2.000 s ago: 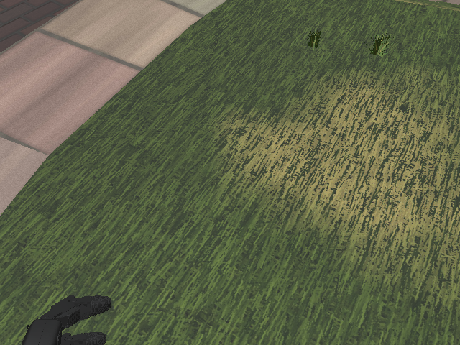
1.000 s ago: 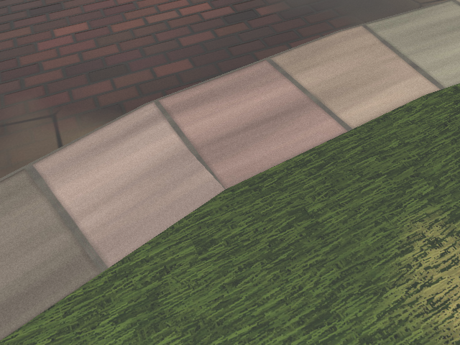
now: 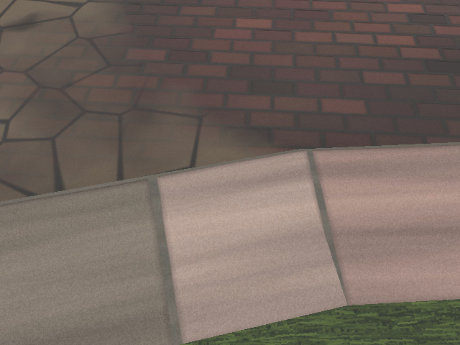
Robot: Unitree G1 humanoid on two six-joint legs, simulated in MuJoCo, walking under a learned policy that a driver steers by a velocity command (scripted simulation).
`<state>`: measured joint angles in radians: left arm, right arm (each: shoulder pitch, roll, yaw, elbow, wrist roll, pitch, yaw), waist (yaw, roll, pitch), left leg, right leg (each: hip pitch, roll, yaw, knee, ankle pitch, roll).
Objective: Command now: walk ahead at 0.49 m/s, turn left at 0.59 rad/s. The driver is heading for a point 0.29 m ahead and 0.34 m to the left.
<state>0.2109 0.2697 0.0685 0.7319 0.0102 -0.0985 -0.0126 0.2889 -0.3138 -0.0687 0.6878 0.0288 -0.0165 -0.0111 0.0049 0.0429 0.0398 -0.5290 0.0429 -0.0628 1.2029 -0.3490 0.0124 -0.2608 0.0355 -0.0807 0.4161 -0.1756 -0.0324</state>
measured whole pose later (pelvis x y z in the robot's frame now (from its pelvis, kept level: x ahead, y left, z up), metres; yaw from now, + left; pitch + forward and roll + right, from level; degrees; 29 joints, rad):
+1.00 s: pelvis +0.50 +0.10 -0.01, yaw +25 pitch +2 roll -1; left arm 0.14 0.26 -0.02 0.74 -0.01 -0.09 -0.06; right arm 0.24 -0.28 -0.01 0.71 -0.04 -0.08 0.08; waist -0.01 0.01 0.01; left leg -0.34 0.06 -0.03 0.77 -0.47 -0.17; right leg -0.41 0.02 -0.06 0.49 -0.12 -0.03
